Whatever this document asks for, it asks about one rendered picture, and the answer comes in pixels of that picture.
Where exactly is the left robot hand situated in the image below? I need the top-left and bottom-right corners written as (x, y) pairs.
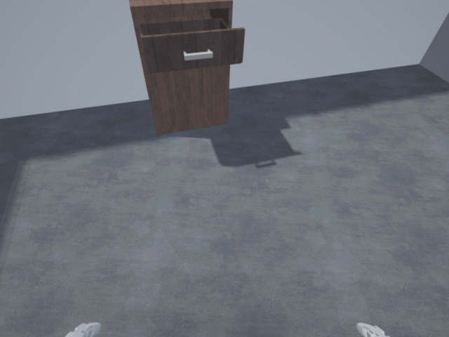
top-left (65, 322), bottom-right (101, 337)

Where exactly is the drawer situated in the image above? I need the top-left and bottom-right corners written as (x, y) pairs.
top-left (139, 18), bottom-right (245, 74)

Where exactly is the right robot hand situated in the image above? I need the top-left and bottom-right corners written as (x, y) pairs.
top-left (356, 323), bottom-right (390, 337)

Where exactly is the cabinet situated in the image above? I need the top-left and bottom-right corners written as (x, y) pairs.
top-left (129, 0), bottom-right (233, 136)

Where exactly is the handle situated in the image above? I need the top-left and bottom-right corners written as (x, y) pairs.
top-left (183, 49), bottom-right (213, 60)

